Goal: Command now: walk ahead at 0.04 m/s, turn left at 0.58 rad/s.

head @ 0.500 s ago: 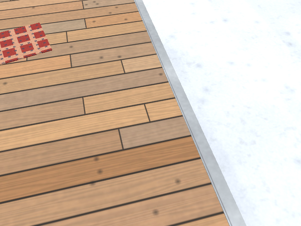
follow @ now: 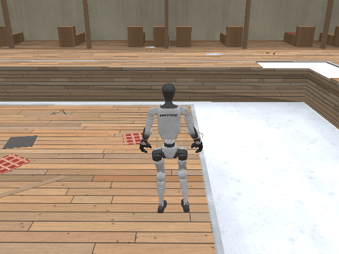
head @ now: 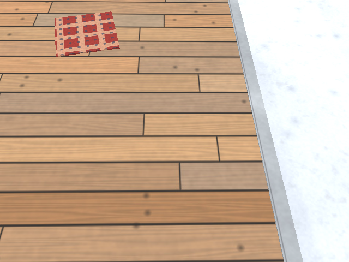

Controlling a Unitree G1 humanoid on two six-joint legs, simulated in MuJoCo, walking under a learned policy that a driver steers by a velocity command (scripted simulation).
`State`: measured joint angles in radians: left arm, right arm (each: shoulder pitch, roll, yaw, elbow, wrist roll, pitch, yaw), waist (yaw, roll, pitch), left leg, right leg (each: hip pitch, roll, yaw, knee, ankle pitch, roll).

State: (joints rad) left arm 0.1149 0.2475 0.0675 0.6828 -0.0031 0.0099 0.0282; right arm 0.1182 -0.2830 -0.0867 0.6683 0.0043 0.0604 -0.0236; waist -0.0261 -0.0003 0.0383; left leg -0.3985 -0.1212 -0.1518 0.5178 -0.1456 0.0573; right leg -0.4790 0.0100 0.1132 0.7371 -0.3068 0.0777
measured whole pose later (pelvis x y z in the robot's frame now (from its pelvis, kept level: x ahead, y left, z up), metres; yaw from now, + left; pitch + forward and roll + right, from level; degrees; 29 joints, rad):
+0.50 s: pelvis +0.01 +0.01 -0.01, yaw +18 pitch +2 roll +0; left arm 0.15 0.29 0.07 0.67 0.00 0.02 0.02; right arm 0.18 -0.28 -0.07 0.60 -0.01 0.07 0.00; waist 0.02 -0.05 0.02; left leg -0.33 -0.02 0.01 0.63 -0.35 0.03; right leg -0.41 -0.14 -0.07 0.82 -0.47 0.07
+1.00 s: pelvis +0.00 +0.02 -0.01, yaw +13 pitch +2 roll +2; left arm 0.17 0.28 0.05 0.68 -0.02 0.02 0.02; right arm 0.21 -0.26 -0.08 0.65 -0.03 0.05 -0.05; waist 0.00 -0.02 0.02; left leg -0.32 -0.03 0.11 0.64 -0.35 0.04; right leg -0.40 -0.02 0.09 0.69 -0.32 0.03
